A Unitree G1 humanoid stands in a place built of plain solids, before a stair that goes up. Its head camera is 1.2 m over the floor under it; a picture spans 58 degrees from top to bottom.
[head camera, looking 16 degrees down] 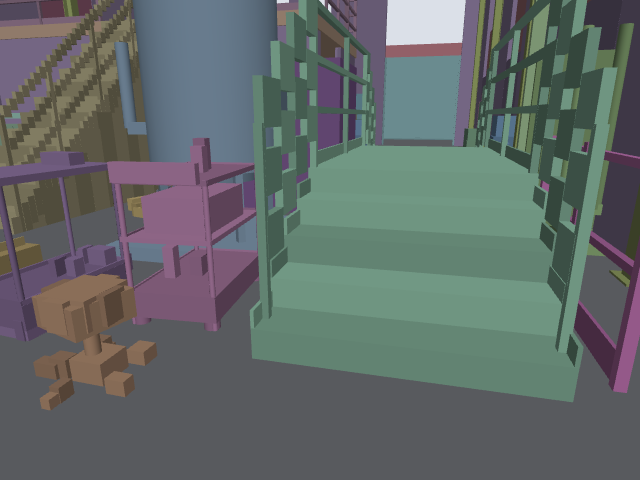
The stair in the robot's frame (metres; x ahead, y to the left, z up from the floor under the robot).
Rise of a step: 0.17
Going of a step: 0.28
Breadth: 1.50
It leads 14 degrees to the right of straight ahead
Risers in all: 5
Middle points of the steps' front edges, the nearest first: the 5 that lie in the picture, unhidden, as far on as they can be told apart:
1.79 -0.38 0.17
2.07 -0.44 0.34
2.34 -0.51 0.51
2.61 -0.58 0.68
2.88 -0.64 0.85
